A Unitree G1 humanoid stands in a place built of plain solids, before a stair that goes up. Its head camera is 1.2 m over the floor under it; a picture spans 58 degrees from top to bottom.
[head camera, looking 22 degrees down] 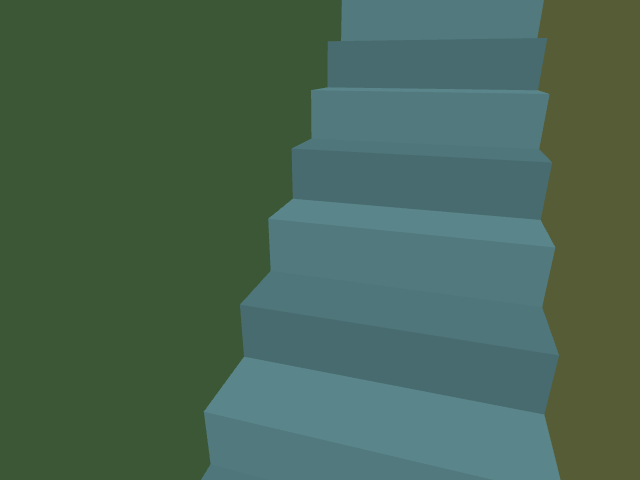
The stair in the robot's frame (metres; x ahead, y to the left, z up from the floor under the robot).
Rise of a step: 0.18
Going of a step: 0.24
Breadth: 0.84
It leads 16 degrees to the right of straight ahead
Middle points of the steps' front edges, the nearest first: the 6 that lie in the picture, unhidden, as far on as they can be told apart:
0.75 -0.10 0.37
0.98 -0.17 0.56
1.20 -0.24 0.74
1.43 -0.30 0.93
1.65 -0.37 1.11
1.88 -0.44 1.30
